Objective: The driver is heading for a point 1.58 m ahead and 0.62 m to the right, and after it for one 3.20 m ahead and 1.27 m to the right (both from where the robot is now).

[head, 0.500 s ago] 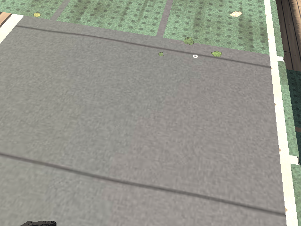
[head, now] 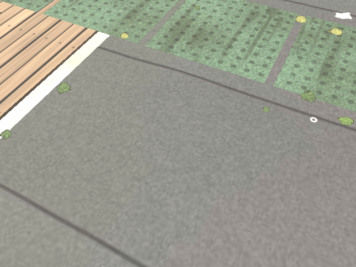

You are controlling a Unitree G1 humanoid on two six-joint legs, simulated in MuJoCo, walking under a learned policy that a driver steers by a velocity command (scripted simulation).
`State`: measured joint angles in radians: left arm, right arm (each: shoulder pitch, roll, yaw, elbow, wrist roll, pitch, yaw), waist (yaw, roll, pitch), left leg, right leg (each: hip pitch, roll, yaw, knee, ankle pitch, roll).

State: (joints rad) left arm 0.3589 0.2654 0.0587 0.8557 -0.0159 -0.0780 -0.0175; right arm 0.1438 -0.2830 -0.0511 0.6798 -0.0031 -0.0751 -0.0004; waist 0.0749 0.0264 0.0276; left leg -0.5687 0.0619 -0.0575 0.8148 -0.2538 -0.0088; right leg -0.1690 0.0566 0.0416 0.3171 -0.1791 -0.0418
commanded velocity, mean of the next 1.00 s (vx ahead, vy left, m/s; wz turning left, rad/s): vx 0.50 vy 0.00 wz -0.48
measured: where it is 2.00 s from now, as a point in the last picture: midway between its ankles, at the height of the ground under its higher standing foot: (296, 151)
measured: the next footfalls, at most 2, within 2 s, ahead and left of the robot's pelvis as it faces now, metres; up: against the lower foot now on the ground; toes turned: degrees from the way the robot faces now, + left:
left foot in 0.18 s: +0.24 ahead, +0.15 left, +0.00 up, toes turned -7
right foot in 0.68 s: +0.46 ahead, -0.18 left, +0.00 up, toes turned -25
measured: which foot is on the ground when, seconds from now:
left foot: up 0.00-0.16, down 0.18-0.66, up 0.68-1.00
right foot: down 0.00-0.18, up 0.20-0.66, down 0.68-1.00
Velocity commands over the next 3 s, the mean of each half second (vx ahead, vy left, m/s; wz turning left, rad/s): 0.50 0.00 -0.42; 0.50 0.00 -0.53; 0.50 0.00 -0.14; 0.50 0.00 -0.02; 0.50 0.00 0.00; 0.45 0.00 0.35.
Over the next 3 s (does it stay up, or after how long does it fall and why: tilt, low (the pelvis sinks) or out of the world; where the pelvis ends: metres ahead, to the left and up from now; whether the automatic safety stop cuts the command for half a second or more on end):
stays up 1.39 -0.73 0.00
